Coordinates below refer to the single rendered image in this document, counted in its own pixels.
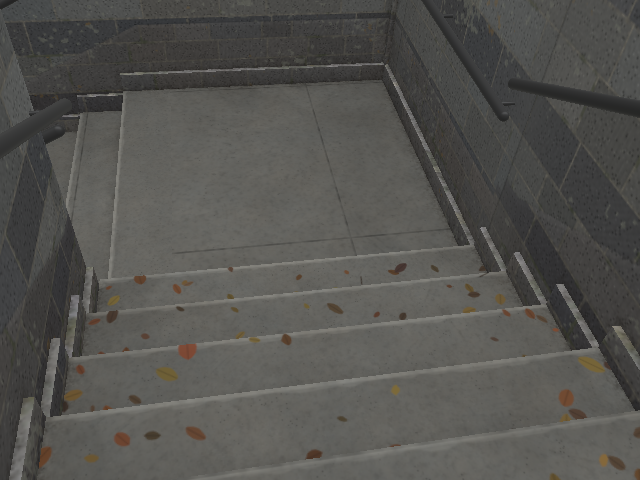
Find stairs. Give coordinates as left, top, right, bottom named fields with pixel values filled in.
left=37, top=245, right=640, bottom=480
left=46, top=111, right=122, bottom=283

